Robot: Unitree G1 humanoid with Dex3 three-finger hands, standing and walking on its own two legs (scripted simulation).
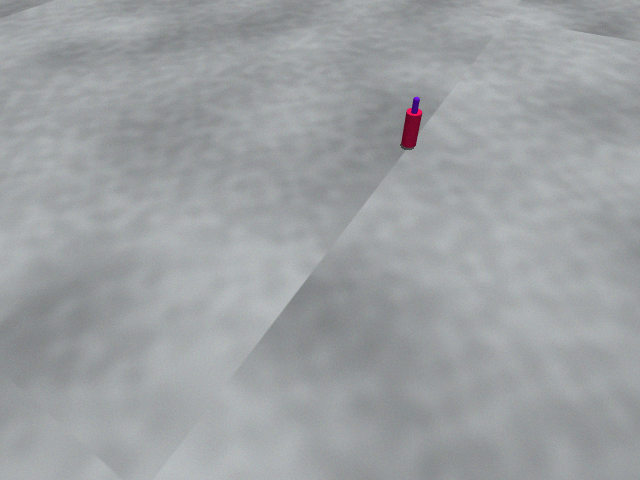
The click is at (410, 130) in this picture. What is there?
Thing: necked bottle
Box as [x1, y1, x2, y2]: [401, 97, 421, 147]
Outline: 418,97 415,97 413,99 412,107 407,109 401,143 407,147 414,146 416,141 421,116 421,111 417,108 419,100
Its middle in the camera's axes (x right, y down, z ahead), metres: +0.49 -0.63 +2.03
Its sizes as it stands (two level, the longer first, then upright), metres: 0.080 0.080 0.273
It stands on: the floor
